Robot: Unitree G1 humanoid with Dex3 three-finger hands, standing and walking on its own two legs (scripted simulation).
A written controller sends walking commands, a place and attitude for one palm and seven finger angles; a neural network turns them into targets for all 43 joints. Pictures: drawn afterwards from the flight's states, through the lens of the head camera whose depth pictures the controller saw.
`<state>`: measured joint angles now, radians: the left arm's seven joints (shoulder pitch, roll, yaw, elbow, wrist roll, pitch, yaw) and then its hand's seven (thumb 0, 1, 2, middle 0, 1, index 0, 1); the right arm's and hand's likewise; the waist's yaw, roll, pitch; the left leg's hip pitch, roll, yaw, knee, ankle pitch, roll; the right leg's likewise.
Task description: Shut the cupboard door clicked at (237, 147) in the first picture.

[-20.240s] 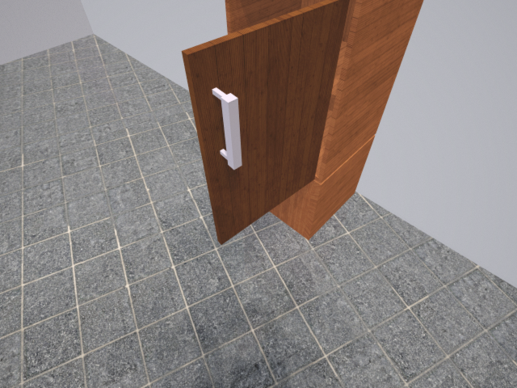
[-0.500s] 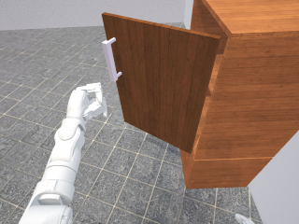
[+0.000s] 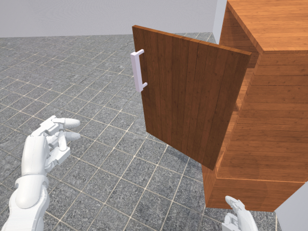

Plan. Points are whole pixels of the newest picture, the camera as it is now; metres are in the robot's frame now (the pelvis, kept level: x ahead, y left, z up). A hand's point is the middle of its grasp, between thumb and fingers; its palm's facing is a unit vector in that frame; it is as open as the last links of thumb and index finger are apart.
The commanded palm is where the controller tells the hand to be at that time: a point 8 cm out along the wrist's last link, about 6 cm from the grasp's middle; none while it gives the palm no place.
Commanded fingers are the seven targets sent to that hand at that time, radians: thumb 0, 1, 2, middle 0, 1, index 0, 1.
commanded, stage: draw the hand back to the body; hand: left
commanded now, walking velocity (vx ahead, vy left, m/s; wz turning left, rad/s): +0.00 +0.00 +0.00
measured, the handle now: (140, 71) +0.68 +0.14 +0.08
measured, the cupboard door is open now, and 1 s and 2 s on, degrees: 56 56 56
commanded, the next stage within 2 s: step back with the hand held close in 0.58 s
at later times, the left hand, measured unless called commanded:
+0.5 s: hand (38, 167) +0.20 +0.27 +0.14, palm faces +0.46 -0.80 -0.38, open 7.3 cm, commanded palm +0.14 +0.30 +0.17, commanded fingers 0.00 0.90 0.90 -0.20 -0.30 -0.20 -0.30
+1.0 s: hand (33, 168) +0.19 +0.27 +0.15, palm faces +0.36 -0.78 -0.51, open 7.4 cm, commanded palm +0.13 +0.31 +0.17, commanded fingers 0.00 0.90 0.90 -0.20 -0.30 -0.20 -0.30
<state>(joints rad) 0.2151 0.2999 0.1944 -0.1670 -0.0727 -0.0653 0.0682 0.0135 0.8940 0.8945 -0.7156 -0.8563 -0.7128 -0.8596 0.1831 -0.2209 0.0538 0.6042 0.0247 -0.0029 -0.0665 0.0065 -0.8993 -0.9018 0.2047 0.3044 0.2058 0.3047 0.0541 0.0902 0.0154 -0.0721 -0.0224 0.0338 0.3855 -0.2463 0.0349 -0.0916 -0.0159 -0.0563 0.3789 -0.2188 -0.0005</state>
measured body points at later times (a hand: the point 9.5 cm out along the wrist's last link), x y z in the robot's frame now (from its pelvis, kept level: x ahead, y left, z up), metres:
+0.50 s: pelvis +0.01 +0.00 +0.00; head -0.01 -0.02 +0.45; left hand +0.17 +0.31 +0.16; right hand +0.20 -0.22 -0.09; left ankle -0.02 +0.09 -0.74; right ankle +0.00 -0.12 -0.74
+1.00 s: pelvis -0.01 +0.01 -0.01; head +0.01 -0.01 +0.44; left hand +0.17 +0.31 +0.18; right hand +0.17 -0.24 -0.10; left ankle -0.02 +0.09 -0.74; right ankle +0.00 -0.12 -0.74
